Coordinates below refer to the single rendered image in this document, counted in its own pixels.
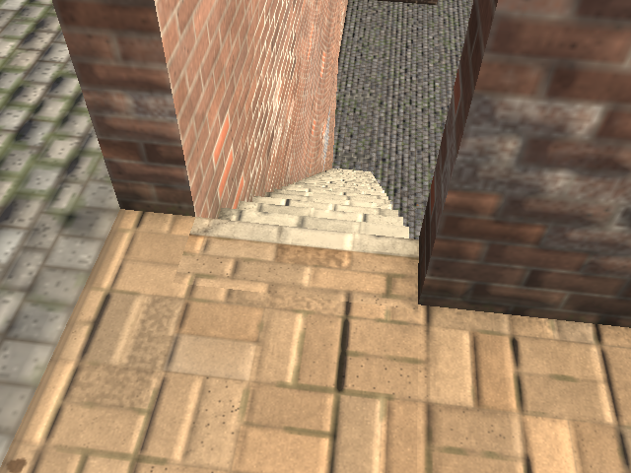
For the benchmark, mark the stairs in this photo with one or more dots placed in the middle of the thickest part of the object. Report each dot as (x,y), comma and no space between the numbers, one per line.
(342,200)

